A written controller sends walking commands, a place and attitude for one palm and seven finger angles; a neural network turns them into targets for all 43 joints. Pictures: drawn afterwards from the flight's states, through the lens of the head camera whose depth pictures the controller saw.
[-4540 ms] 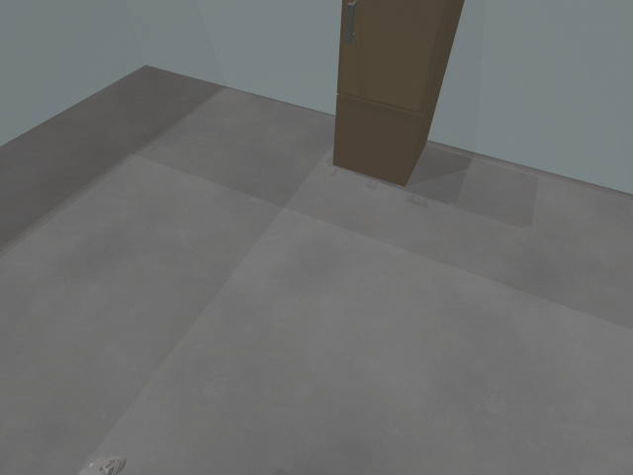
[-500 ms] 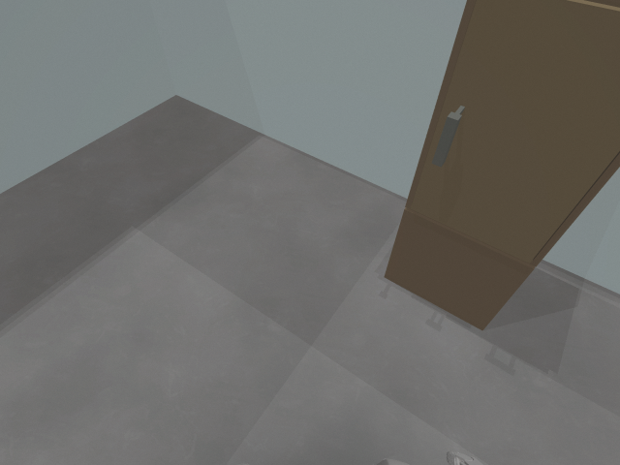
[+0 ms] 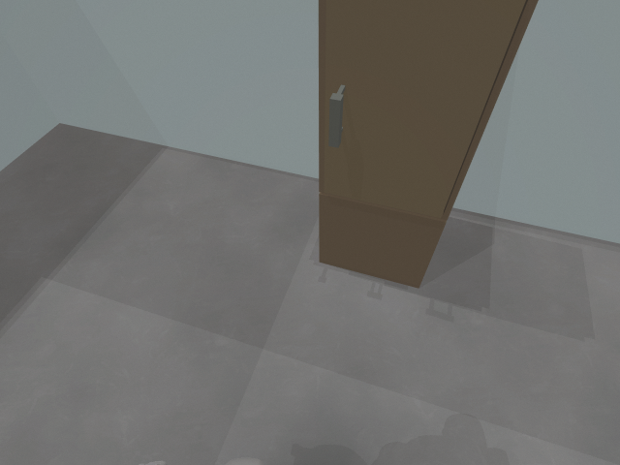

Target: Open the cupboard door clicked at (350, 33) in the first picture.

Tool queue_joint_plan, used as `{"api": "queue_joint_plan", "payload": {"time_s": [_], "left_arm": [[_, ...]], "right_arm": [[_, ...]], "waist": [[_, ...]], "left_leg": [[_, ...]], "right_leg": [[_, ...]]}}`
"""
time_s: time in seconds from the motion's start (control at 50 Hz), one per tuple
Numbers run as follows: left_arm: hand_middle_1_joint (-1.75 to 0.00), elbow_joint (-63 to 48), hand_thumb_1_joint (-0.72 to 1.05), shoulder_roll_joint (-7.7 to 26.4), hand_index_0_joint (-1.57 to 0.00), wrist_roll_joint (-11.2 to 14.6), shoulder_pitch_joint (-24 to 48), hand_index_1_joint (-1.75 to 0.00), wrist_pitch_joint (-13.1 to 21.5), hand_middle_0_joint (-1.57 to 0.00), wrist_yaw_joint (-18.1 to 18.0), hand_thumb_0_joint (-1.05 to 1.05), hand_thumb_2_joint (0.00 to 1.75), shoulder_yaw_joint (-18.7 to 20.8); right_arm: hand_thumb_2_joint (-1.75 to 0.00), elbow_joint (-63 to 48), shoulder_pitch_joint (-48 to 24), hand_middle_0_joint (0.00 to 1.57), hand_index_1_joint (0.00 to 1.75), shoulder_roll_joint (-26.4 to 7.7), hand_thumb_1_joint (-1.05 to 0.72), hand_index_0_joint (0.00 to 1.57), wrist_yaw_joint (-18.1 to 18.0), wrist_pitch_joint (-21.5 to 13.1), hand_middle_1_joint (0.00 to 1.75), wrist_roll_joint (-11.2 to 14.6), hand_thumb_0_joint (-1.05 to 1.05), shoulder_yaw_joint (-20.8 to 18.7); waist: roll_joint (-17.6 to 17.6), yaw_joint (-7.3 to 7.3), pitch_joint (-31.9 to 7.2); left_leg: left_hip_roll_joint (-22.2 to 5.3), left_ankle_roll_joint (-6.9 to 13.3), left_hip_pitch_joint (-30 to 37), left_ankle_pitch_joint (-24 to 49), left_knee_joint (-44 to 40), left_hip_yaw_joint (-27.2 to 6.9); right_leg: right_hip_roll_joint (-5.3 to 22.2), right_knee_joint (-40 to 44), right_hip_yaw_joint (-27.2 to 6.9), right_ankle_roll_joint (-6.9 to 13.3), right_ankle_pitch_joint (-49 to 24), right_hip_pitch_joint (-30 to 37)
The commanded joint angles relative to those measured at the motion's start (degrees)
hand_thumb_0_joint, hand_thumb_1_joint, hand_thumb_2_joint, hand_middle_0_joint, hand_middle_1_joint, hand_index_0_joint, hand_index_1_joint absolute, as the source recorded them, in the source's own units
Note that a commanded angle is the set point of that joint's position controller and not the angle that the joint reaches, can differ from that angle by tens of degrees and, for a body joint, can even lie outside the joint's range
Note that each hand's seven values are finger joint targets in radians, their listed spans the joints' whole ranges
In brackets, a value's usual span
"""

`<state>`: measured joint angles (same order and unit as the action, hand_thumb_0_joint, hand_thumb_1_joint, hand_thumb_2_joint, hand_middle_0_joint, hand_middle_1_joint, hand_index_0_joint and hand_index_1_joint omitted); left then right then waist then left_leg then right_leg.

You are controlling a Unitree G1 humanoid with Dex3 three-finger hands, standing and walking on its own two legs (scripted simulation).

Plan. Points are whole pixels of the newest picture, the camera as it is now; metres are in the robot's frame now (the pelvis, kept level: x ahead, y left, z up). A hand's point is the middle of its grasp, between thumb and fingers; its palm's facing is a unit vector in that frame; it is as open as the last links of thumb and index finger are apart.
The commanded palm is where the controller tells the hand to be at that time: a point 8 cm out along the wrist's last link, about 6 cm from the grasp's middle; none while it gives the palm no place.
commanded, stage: turn to face it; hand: left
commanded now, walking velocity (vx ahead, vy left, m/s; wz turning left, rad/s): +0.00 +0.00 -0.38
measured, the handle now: (338, 116) +0.84 +0.00 -0.05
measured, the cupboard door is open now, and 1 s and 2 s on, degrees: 0 0 0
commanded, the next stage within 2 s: take the last steps up to it in 0.30 s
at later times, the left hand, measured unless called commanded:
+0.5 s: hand out of the picture +0.13 +0.20 -0.17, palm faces -0.19 -0.95 -0.24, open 7.4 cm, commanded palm none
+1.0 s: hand (190, 446) +0.17 +0.21 -0.18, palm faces -0.20 -0.97 -0.17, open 7.4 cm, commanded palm none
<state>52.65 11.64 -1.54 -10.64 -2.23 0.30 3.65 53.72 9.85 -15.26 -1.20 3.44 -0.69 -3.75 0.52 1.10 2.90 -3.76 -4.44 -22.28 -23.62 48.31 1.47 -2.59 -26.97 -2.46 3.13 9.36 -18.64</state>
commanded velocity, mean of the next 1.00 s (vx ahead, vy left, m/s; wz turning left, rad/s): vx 0.18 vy -0.02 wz -0.15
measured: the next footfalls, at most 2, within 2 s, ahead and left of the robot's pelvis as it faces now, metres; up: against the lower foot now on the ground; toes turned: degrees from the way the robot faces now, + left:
left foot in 0.12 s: +0.02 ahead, +0.15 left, +0.00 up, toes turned -1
right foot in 0.48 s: -0.01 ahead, -0.11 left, +0.00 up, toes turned -15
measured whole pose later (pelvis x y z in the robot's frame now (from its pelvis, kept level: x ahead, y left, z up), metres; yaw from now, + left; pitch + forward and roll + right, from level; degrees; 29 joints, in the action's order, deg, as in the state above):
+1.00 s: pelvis +0.12 +0.03 +0.00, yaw -14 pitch +0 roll -1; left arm 62.8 11.1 -1.9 -16.3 -0.4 0.9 3.6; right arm 60.8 18.8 -7.7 -1.0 -3.3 -1.4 -1.3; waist -1.5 -0.2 0.9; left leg -3.5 1.6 -10.6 -14.5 25.0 10.7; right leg 3.9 -61.6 3.4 0.7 19.0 -25.5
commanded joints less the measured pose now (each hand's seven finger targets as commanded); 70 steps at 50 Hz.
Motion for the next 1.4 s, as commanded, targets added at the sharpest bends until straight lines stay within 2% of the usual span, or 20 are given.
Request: {"api": "queue_joint_plan", "payload": {"time_s": [0.0, 0.06, 0.1, 0.12, 0.2, 0.36, 0.42, 0.46, 0.5, 0.58, 0.68, 0.76, 0.8, 0.82, 0.88, 0.96, 1.1, 1.18, 1.24, 1.38], "left_arm": [[-0.3, -3.82, 0.9, 13.26, -0.2, 0.17, 0.27, -0.3, 0.34, -0.2, -0.6, 0.0, 0.9, 3.19], [-0.3, -4.54, 0.9, 11.48, -0.2, 0.88, 3.34, -0.3, -0.15, -0.2, -0.45, 0.0, 0.9, 2.69], [-0.3, -6.45, 0.9, 6.75, -0.2, 1.03, 2.89, -0.3, -0.3, -0.2, 0.4, 0.0, 0.9, 1.85], [-0.3, -5.68, 0.9, 9.01, -0.2, -0.05, 3.88, -0.3, -0.78, -0.2, 0.36, 0.0, 0.9, 2.34], [-0.3, -3.25, 0.9, 6.66, -0.2, 0.21, 1.1, -0.3, -0.64, -0.2, 1.05, 0.0, 0.9, 1.97], [-0.3, -3.21, 0.9, 4.04, -0.2, 0.78, 4.87, -0.3, 0.08, -0.2, 0.47, 0.0, 0.9, 0.2], [-0.3, -0.37, 0.9, 5.27, -0.2, 0.56, -1.11, -0.3, 1.24, -0.2, 0.37, 0.0, 0.9, 0.46], [-0.3, 2.49, 0.9, 13.67, -0.2, 0.02, -7.89, -0.3, 2.34, -0.2, -0.59, 0.0, 0.9, 2.06], [-0.3, 3.39, 0.9, 12.85, -0.2, 0.38, -9.18, -0.3, 2.37, -0.2, -1.15, 0.0, 0.9, 2.29], [-0.3, 3.02, 0.9, 8.24, -0.2, 0.02, -3.76, -0.3, 3.85, -0.2, -1.21, 0.0, 0.9, 0.85], [-0.3, 6.01, 0.9, 8.96, -0.2, 0.04, -6.62, -0.3, 4.58, -0.2, -0.84, 0.0, 0.9, 0.81], [-0.3, 6.89, 0.9, 7.33, -0.2, 0.63, -5.23, -0.3, 4.1, -0.2, -0.46, 0.0, 0.9, 0.69], [-0.3, 4.53, 0.9, 1.36, -0.2, 1.09, -5.58, -0.3, 3.79, -0.2, 0.21, 0.0, 0.9, -0.23], [-0.3, 3.73, 0.9, 3.33, -0.2, 0.2, -2.29, -0.3, 3.53, -0.2, -0.18, 0.0, 0.9, -0.11], [-0.3, 4.93, 0.9, 2.46, -0.2, -0.26, -1.35, -0.3, 3.96, -0.2, 0.97, 0.0, 0.9, 0.1], [-0.3, 6.45, 0.9, 0.21, -0.2, -0.01, -5.43, -0.3, 2.99, -0.2, 0.98, 0.0, 0.9, -0.25], [-0.3, 3.65, 0.9, -1.18, -0.2, 0.05, 1.91, -0.3, 3.31, -0.2, 0.74, 0.0, 0.9, -0.45], [-0.3, 6.17, 0.9, 0.48, -0.2, -0.16, -4.89, -0.3, 4.48, -0.2, 0.52, 0.0, 0.9, 0.27], [-0.3, 10.08, 0.9, 11.62, -0.2, 0.52, -19.99, -0.3, 5.54, -0.2, -0.93, 0.0, 0.9, 2.26], [-0.3, 5.85, 0.9, 1.34, -0.2, -0.02, -2.34, -0.3, 5.53, -0.2, -2.24, 0.0, 0.9, -0.67]], "right_arm": [[-0.9, -4.56, 1.35, 0.2, 0.3, -3.22, -0.9, 0.2, -0.51, -2.35, 0.3, 0.36, 0.0, -0.09], [-0.9, -2.37, 8.43, 0.2, 0.3, -3.96, -0.9, 0.2, -1.04, -3.3, 0.3, 0.44, 0.0, 0.07], [-0.9, -4.83, 6.33, 0.2, 0.3, -11.93, -0.9, 0.2, -1.12, -3.43, 0.3, -0.6, 0.0, -1.16], [-0.9, -5.08, 3.55, 0.2, 0.3, -10.94, -0.9, 0.2, -1.16, -3.41, 0.3, -0.68, 0.0, -0.83], [-0.9, -4.84, 0.64, 0.2, 0.3, -5.91, -0.9, 0.2, -1.3, -4.01, 0.3, -0.88, 0.0, 0.27], [-0.9, 0.17, 8.19, 0.2, 0.3, -7.74, -0.9, 0.2, -0.7, -3.37, 0.3, -0.87, 0.0, -1.34], [-0.9, 1.02, 8.07, 0.2, 0.3, -6.89, -0.9, 0.2, -0.4, -3.32, 0.3, -0.42, 0.0, -1.21], [-0.9, -1.21, 5.26, 0.2, 0.3, 0.03, -0.9, 0.2, 0.26, -3.72, 0.3, 0.11, 0.0, 0.63], [-0.9, -2.27, -1.21, 0.2, 0.3, -1.79, -0.9, 0.2, 0.08, -2.96, 0.3, -0.41, 0.0, 0.35], [-0.9, 0.66, 2.38, 0.2, 0.3, -0.51, -0.9, 0.2, 1.44, -3.79, 0.3, -1.01, 0.0, 0.35], [-0.9, 0.87, 1.36, 0.2, 0.3, 1.23, -0.9, 0.2, 2.13, -4.69, 0.3, -0.57, 0.0, 0.62], [-0.9, 4.73, 11.73, 0.2, 0.3, -0.69, -0.9, 0.2, 1.49, -6.1, 0.3, -0.64, 0.0, 0.21], [-0.9, 7.25, 22.88, 0.2, 0.3, -10.42, -0.9, 0.2, 0.55, -6.35, 0.3, -1.82, 0.0, -1.91], [-0.9, 8.11, 23.23, 0.2, 0.3, -9.41, -0.9, 0.2, 0.12, -6.1, 0.3, -1.64, 0.0, -1.45], [-0.9, 5.58, 14.2, 0.2, 0.3, -2.46, -0.9, 0.2, -0.23, -6.94, 0.3, -1.13, 0.0, 0.43], [-0.9, 6.59, 13.18, 0.2, 0.3, -0.97, -0.9, 0.2, -0.46, -7.92, 0.3, -0.51, 0.0, 0.66], [-0.9, 9.53, 16.25, 0.2, 0.3, -0.21, -0.9, 0.2, -0.04, -7.1, 0.3, -0.92, 0.0, -0.13], [-0.9, 10.13, 15.05, 0.2, 0.3, 0.78, -0.9, 0.2, 0.04, -6.5, 0.3, -0.76, 0.0, -0.16], [-0.9, 7.23, 14.47, 0.2, 0.3, 4.12, -0.9, 0.2, 0.66, -6.21, 0.3, 0.28, 0.0, 0.94], [-0.9, 9.26, 13.98, 0.2, 0.3, 8.09, -0.9, 0.2, 0.23, -3.82, 0.3, -0.14, 0.0, 1.78]], "waist": [[-9.02, 0.03, -6.92], [-5.56, -3.37, -7.98], [16.39, -2.94, -3.23], [14.74, -2.99, -1.46], [8.2, -0.32, -2.0], [11.54, -3.82, -4.38], [7.21, -1.27, -7.53], [-15.41, 2.05, -7.95], [-16.06, 4.06, -2.13], [-9.01, -0.53, 0.42], [-9.01, -0.07, 1.8], [-2.09, -4.95, 0.11], [21.02, -8.17, -2.35], [20.42, -8.61, -0.67], [4.41, -4.13, 4.76], [5.62, -1.68, 0.88], [6.35, -3.32, 3.14], [3.28, 0.17, 0.14], [-16.08, 4.97, -8.4], [-5.97, -2.95, -2.34]], "left_leg": [[1.51, 1.46, 1.66, -0.56, -8.55, 0.04], [0.58, 2.99, 16.12, 8.49, -25.7, -0.06], [-20.96, 11.67, 16.36, 3.84, -38.33, -22.98], [-22.22, 13.11, 9.38, 5.74, -38.7, -22.3], [-11.57, 11.73, 13.76, 31.42, -30.43, -4.27], [-13.84, 12.11, 21.09, 46.29, -24.02, -2.19], [-11.39, 7.73, 15.92, 31.82, -18.32, 0.72], [-1.75, 1.7, -10.25, -9.51, -0.8, 9.3], [-2.15, 2.48, -15.11, -10.74, 11.7, 0.42], [-3.3, 1.49, -10.29, -0.64, 8.01, 2.75], [-1.79, 1.71, -2.93, 3.27, -5.48, 5.5], [-0.35, 2.3, 17.27, 9.48, -20.01, 7.06], [-21.16, 10.63, 24.9, -7.9, -36.49, -22.77], [-22.76, 11.7, 20.63, -13.91, -41.09, -27.87], [-17.87, 11.87, 11.68, -5.35, -40.59, -16.0], [-13.57, 11.64, 14.19, 12.97, -39.17, -2.6], [-13.61, 12.87, 15.31, 18.66, -36.59, 0.95], [-9.95, 9.34, 10.65, 17.46, -25.26, 4.0], [0.94, 4.72, -9.39, -12.84, 11.6, 6.63], [-2.92, 2.43, 0.77, 2.79, 2.22, 1.65]], "right_leg": [[14.36, 8.67, -19.61, 7.06, -5.38, 7.73], [9.47, 4.11, -16.19, 1.97, 0.39, -0.79], [-1.78, -17.8, -0.56, -4.28, 19.6, -15.81], [0.95, -28.02, -2.25, -5.23, 20.18, -13.67], [2.3, -36.27, 1.35, -6.5, 14.64, -12.65], [2.87, -12.81, 6.68, -5.53, 15.88, -3.3], [3.09, 4.91, 7.56, -4.27, 2.28, 10.58], [23.23, 9.93, -15.53, 4.16, -8.64, 28.92], [23.39, 13.65, -19.11, 9.96, 4.18, 19.18], [17.81, 12.73, -7.01, 6.83, 1.41, 12.48], [16.9, 13.17, -5.54, 6.22, 3.52, 8.74], [11.75, 3.35, -1.14, 2.42, 10.69, -0.42], [1.0, -25.5, 9.33, -2.35, 23.93, -14.42], [2.69, -36.14, 3.7, -1.34, 24.12, -16.62], [8.43, -40.77, 1.79, -1.43, 11.68, -17.01], [8.99, -32.11, 4.58, -3.49, 6.89, -12.96], [8.29, -13.74, 8.38, -3.94, 6.08, -9.08], [4.8, -1.35, 11.5, -2.64, 0.11, 7.62], [28.09, 11.79, -19.27, 7.82, -2.63, 25.88], [19.31, 11.12, 4.3, 5.41, -24.17, 3.84]]}}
